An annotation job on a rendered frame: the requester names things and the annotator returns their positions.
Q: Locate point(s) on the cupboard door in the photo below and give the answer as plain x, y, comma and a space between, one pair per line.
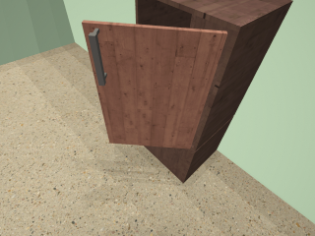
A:
158, 80

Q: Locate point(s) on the handle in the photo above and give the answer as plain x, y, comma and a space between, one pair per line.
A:
94, 44

